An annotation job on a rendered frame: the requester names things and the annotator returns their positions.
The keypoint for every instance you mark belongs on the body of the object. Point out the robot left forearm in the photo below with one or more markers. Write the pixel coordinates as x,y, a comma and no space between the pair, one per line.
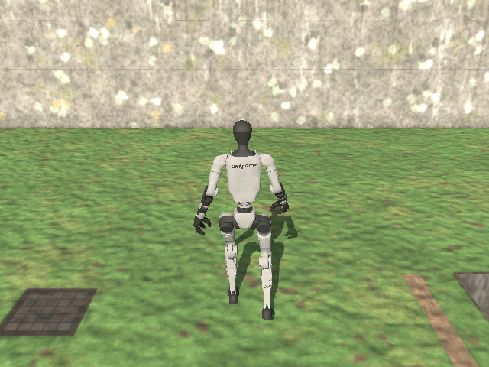
204,205

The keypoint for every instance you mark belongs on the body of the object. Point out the robot right hand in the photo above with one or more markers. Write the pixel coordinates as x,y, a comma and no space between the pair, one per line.
283,210

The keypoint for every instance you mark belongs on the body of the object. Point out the robot right forearm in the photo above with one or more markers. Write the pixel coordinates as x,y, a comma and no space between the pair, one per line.
282,197

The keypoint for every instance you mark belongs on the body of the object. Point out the robot left thigh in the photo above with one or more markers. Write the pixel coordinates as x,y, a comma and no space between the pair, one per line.
227,227

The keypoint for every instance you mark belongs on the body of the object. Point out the robot thigh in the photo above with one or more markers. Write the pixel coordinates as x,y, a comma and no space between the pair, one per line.
227,227
263,226

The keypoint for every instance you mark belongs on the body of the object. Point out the robot left hand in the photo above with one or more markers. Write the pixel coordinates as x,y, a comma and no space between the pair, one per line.
198,223

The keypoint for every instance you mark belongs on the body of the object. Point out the robot left upper arm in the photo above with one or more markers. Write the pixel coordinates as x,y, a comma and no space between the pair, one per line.
215,173

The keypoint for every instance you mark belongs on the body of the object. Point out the robot right upper arm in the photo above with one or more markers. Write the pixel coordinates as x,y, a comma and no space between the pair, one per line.
267,160

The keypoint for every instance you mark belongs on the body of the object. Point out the robot right thigh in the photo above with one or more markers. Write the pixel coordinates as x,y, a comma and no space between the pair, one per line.
263,226

